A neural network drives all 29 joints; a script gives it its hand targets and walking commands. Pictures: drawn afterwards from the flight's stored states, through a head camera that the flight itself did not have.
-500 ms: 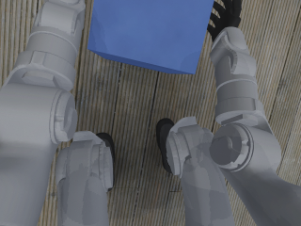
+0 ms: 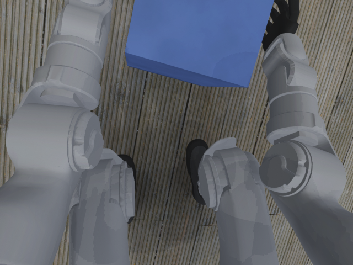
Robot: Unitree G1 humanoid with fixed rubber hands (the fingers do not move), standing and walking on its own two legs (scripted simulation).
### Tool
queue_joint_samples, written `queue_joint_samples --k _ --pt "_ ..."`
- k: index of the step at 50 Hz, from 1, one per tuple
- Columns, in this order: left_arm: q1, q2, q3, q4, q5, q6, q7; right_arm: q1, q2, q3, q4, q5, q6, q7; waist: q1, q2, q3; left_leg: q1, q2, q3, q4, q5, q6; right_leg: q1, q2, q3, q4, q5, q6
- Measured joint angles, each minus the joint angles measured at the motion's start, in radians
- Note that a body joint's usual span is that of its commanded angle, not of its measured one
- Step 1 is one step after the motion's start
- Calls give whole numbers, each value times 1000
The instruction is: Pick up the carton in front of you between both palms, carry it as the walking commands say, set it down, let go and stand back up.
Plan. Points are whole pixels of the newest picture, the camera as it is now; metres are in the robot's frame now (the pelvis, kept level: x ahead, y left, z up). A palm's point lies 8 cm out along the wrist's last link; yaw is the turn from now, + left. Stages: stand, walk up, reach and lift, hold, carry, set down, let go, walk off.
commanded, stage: set down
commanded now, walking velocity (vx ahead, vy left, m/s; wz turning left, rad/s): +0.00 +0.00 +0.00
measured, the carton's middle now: (187, 26) +0.54 -0.04 -0.25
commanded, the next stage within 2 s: let go in 1.40 s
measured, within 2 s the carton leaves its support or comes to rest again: neither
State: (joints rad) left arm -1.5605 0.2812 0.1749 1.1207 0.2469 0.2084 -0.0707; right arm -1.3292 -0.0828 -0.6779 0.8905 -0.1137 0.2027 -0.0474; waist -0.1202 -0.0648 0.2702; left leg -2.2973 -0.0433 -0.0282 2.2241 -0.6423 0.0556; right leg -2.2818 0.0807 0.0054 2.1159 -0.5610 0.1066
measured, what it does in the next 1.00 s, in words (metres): rises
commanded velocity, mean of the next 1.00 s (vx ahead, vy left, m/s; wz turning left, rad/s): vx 0.00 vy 0.00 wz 0.00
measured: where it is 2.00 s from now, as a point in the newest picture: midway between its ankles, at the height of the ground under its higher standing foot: (163, 191)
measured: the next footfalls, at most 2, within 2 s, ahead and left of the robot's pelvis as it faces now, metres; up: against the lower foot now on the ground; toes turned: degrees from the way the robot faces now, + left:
none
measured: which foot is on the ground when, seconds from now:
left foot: down 0.00-1.00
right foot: down 0.00-1.00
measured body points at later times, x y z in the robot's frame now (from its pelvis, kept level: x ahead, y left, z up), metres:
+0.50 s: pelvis -0.02 -0.01 +0.00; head +0.35 +0.03 +0.25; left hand +0.60 +0.16 -0.15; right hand +0.50 -0.20 -0.16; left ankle +0.08 +0.10 -0.34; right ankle +0.12 -0.13 -0.34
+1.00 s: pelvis +0.00 -0.01 +0.13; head +0.34 +0.03 +0.42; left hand +0.60 +0.18 +0.01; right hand +0.50 -0.20 +0.01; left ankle +0.08 +0.10 -0.34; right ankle +0.12 -0.13 -0.34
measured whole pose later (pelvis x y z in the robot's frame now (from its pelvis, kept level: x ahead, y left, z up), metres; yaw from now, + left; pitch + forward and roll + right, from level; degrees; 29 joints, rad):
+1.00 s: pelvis +0.00 -0.01 +0.13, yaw +2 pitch +47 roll -5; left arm -1.47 0.54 0.00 1.11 -0.02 0.23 -0.10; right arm -1.07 -0.02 -0.38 0.61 0.10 0.22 -0.22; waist -0.18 0.01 0.05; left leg -2.04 -0.04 -0.05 1.75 -0.53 0.01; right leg -2.03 0.06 0.00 1.67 -0.45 0.05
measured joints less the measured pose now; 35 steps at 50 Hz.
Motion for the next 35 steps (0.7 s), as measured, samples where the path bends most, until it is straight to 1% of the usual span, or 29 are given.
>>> queue_joint_samples --k 5,8,10,13,17,19,21,25,30,35 --pt "-3 17 -21 8 -10 -16 -6 -8 1 1 26 12 -27 -4 -4 -7 16 8 1 -2 7 0 -4 7 2 -2 6 2 2" --pt "-3 53 -68 43 -33 -39 10 -12 -3 35 69 39 -69 -16 -10 -9 36 16 0 -8 10 4 -8 18 1 -7 6 6 3" --pt "9 98 -117 69 -88 -57 41 -8 -12 93 119 81 -96 -38 -17 -12 54 23 -1 -11 10 8 -11 26 1 -10 5 10 1" --pt "24 185 -200 90 -208 -79 69 5 -31 170 168 163 -133 -73 -26 -17 83 34 -3 -16 11 15 -15 38 -2 -15 6 17 -5" --pt "7 273 -316 83 -347 -88 61 19 -71 265 163 266 -152 -93 -26 -7 111 41 -5 -17 13 27 -19 44 -13 -22 11 28 -17" --pt "-26 292 -358 86 -392 -85 49 19 -82 297 142 301 -149 -103 -27 3 119 43 -9 -17 11 35 -22 47 -19 -24 11 33 -22" --pt "-63 299 -383 95 -417 -79 40 18 -81 318 115 317 -140 -116 -30 12 118 42 -12 -19 6 43 -26 48 -23 -26 8 38 -26" --pt "-105 297 -379 99 -420 -62 34 26 -48 337 25 319 -115 -151 -36 27 96 49 -9 -24 -18 50 -32 50 -20 -29 -16 49 -32" --pt "-61 283 -313 60 -372 -30 34 86 3 350 -111 294 -67 -192 -43 42 31 91 5 -22 -85 46 -35 79 -9 -23 -79 56 -40" --pt "-6 277 -251 63 -337 -17 17 147 27 344 -165 266 -34 -201 -49 53 -53 143 14 -18 -186 52 -38 123 -5 -15 -173 65 -48"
